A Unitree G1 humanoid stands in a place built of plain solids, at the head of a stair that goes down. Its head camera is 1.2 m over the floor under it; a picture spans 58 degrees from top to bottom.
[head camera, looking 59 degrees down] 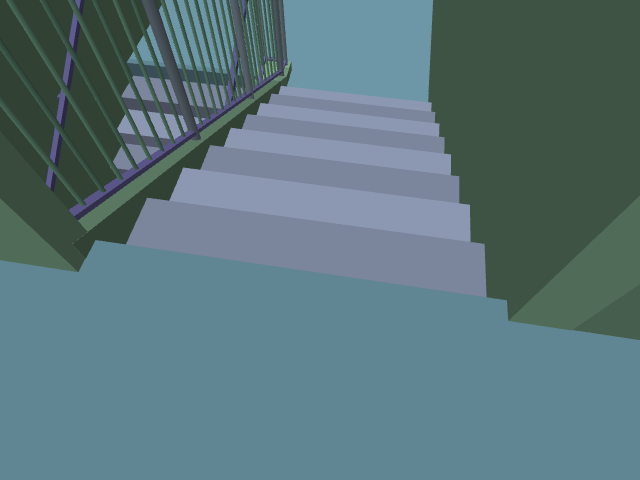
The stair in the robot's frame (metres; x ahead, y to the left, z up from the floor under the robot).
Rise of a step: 0.17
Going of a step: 0.30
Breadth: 1.30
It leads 9 degrees to the right of straight ahead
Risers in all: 9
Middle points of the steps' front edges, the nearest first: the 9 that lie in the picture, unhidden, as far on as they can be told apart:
0.62 0.08 0.00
0.91 0.04 -0.17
1.21 -0.01 -0.34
1.50 -0.06 -0.50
1.80 -0.11 -0.67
2.10 -0.16 -0.84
2.39 -0.21 -1.01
2.69 -0.25 -1.17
2.98 -0.30 -1.34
